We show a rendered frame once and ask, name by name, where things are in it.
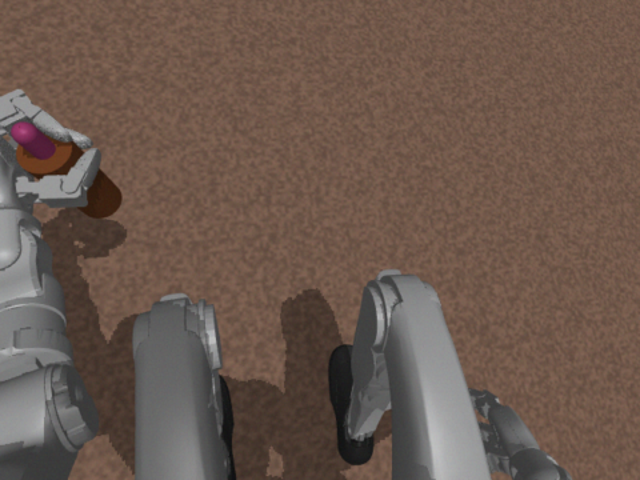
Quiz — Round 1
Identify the right robot foot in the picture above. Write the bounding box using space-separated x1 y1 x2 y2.
328 345 374 465

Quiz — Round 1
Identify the left robot hand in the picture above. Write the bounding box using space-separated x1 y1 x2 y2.
0 89 101 215

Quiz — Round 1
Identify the left robot foot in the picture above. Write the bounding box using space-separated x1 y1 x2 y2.
219 374 236 480

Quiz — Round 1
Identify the bottle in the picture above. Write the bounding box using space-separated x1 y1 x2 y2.
11 122 122 219

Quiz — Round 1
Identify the right robot arm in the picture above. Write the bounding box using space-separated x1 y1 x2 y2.
509 448 572 480

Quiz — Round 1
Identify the right robot hand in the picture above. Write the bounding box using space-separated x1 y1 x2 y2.
468 388 540 475

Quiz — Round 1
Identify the left robot arm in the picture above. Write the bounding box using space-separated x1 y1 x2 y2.
0 207 99 480

